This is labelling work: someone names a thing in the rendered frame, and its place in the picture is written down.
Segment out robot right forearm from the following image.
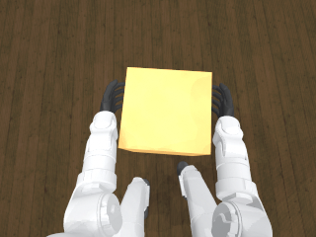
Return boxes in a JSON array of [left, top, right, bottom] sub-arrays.
[[212, 116, 273, 233]]

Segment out carton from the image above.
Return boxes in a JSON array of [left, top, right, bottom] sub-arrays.
[[118, 67, 212, 156]]

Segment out left robot hand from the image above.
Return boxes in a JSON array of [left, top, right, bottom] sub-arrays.
[[99, 79, 125, 114]]

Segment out robot left forearm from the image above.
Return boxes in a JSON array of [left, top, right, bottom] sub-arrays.
[[63, 111, 119, 231]]

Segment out robot right foot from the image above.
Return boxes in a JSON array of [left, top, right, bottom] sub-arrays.
[[177, 161, 189, 200]]

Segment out right robot thigh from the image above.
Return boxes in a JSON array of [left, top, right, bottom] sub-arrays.
[[179, 170, 217, 237]]

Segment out right robot hand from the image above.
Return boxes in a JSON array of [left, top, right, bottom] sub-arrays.
[[211, 83, 235, 118]]

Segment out left robot upper arm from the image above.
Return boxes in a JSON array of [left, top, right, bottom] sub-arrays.
[[46, 192, 123, 237]]

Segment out right robot upper arm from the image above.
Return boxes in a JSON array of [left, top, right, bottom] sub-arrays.
[[211, 200, 273, 237]]

